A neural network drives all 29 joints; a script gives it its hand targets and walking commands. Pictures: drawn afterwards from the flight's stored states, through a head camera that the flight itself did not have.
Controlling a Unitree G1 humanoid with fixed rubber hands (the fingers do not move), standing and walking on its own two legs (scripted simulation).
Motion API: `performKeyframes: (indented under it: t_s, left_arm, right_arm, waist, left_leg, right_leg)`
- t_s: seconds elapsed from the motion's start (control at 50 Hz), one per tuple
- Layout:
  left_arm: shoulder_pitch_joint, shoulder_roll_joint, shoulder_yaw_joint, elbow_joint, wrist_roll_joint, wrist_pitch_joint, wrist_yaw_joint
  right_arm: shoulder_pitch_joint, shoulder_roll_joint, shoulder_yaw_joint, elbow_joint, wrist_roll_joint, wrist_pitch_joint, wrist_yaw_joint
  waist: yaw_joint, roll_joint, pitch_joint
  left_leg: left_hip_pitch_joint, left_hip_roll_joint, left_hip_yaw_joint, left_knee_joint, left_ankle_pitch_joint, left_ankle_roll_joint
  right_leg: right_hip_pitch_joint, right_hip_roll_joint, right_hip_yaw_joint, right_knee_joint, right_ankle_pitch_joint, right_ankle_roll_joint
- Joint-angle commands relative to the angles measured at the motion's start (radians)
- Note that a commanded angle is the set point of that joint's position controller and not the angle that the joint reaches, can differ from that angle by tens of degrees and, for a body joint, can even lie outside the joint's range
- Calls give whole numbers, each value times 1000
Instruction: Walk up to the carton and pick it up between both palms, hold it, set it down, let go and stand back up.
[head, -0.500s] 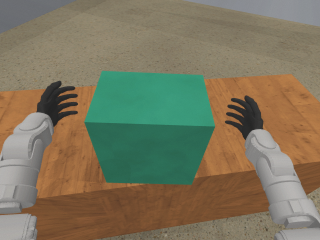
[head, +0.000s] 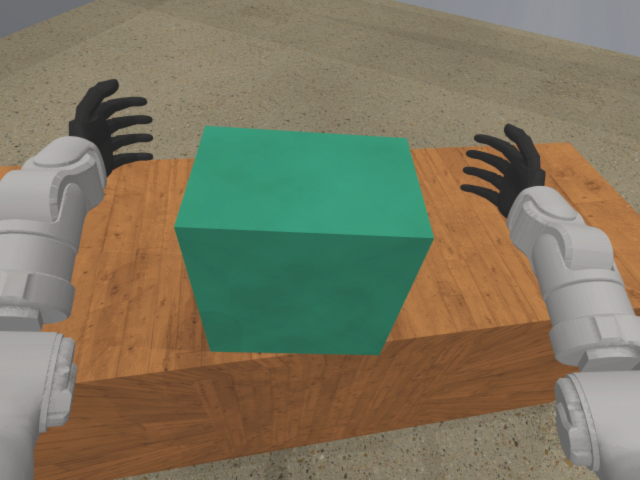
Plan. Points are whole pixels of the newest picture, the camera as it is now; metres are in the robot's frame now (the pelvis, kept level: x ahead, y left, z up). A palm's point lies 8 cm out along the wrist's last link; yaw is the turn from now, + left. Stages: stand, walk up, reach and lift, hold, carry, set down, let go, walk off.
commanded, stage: reach and lift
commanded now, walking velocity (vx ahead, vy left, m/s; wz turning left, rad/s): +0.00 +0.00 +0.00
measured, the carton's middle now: (301, 252) +0.45 +0.02 +0.01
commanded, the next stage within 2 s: none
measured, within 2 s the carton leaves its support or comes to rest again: neither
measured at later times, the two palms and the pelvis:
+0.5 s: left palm (115, 203) +0.44 +0.25 +0.11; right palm (478, 229) +0.42 -0.21 +0.10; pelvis +0.00 +0.00 +0.00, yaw +1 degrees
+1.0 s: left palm (139, 229) +0.44 +0.24 +0.06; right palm (462, 252) +0.43 -0.21 +0.05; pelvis +0.02 +0.00 -0.01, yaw +0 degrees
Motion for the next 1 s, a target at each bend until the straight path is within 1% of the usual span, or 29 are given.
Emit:
performKeyframes:
  t_s: [0.0,0.06,0.14,0.2,0.26,0.3,0.34,0.4,0.44,0.52,0.58,0.62,0.68,0.76,0.84,0.86,0.9,0.94,0.98]
  left_arm:
    - [-629,221,38,-147,-10,-61,12]
    - [-667,200,10,-72,-9,-67,14]
    - [-667,164,-21,21,4,-95,4]
    - [-635,138,-34,70,21,-131,-8]
    - [-578,113,-38,99,42,-185,-21]
    - [-540,102,-32,98,54,-232,-28]
    - [-530,104,-23,73,56,-284,-29]
    - [-540,114,-10,10,46,-356,-19]
    - [-535,117,-3,-28,36,-391,-10]
    - [-494,121,6,-68,15,-444,-4]
    - [-460,120,11,-56,10,-476,-9]
    - [-441,115,12,-26,13,-497,-16]
    - [-418,99,9,46,25,-532,-29]
    - [-391,65,0,183,53,-595,-48]
    - [-378,34,-10,326,79,-679,-64]
    - [-377,26,-9,351,83,-700,-64]
    - [-381,15,-6,367,90,-737,-58]
    - [-388,9,-3,350,90,-760,-48]
    - [-400,10,-1,309,85,-768,-41]
  right_arm:
    - [-662,-271,-97,-133,-16,-57,15]
    - [-695,-271,-89,-51,-27,-54,24]
    - [-694,-250,-64,50,-34,-66,32]
    - [-662,-225,-48,100,-40,-91,36]
    - [-605,-195,-39,122,-52,-133,38]
    - [-565,-176,-43,111,-65,-174,35]
    - [-551,-166,-61,66,-85,-221,28]
    - [-556,-164,-93,-20,-118,-287,16]
    - [-554,-162,-107,-62,-135,-317,10]
    - [-531,-155,-115,-117,-157,-357,-1]
    - [-507,-143,-103,-113,-162,-378,-9]
    - [-492,-133,-89,-86,-159,-391,-12]
    - [-472,-118,-59,-13,-145,-414,-14]
    - [-446,-96,-5,111,-114,-463,-9]
    - [-428,-79,50,223,-77,-531,-2]
    - [-428,-78,63,239,-66,-549,1]
    - [-435,-85,86,251,-44,-585,9]
    - [-450,-99,99,235,-28,-613,17]
    - [-469,-117,100,200,-22,-630,18]
  waist:
    - [-3,106,-674]
    - [-8,108,-664]
    - [-11,109,-627]
    - [-9,110,-593]
    - [-4,109,-566]
    - [2,110,-566]
    - [9,119,-596]
    - [17,142,-673]
    - [16,151,-724]
    - [8,140,-819]
    - [4,123,-862]
    - [3,112,-869]
    - [4,100,-851]
    - [10,86,-790]
    - [17,75,-730]
    - [25,76,-725]
    - [42,87,-738]
    - [55,98,-774]
    - [55,101,-817]
  left_leg:
    - [489,-54,-65,44,166,23]
    - [489,-50,-68,42,151,23]
    - [496,-49,-71,41,153,22]
    - [505,-51,-70,42,164,19]
    - [514,-56,-66,46,181,14]
    - [516,-61,-62,53,195,7]
    - [522,-65,-59,65,213,-3]
    - [546,-66,-56,91,243,-21]
    - [558,-66,-58,110,266,-29]
    - [551,-66,-61,143,312,-32]
    - [535,-67,-65,161,339,-29]
    - [523,-66,-67,169,350,-26]
    - [504,-65,-67,178,359,-24]
    - [466,-66,-62,188,361,-24]
    - [414,-70,-52,200,359,-28]
    - [406,-69,-49,203,364,-31]
    - [411,-66,-43,213,393,-42]
    - [429,-62,-37,223,431,-53]
    - [439,-62,-30,228,454,-59]
  right_leg:
    - [1,40,2,-18,307,18]
    - [-17,41,-4,-22,288,15]
    - [-27,43,-10,-33,266,17]
    - [-31,45,-14,-41,245,20]
    - [-31,46,-17,-46,225,23]
    - [-30,48,-20,-45,218,27]
    - [-39,52,-25,-38,224,30]
    - [-72,59,-31,-27,246,28]
    - [-92,61,-31,-19,268,25]
    - [-106,61,-22,3,331,28]
    - [-104,59,-16,21,369,34]
    - [-104,58,-15,30,382,38]
    - [-107,57,-15,40,385,45]
    - [-117,53,-16,51,378,53]
    - [-131,46,-14,69,381,60]
    - [-139,46,-15,74,380,60]
    - [-160,49,-19,83,379,57]
    - [-174,54,-22,88,391,54]
    - [-171,58,-19,91,422,53]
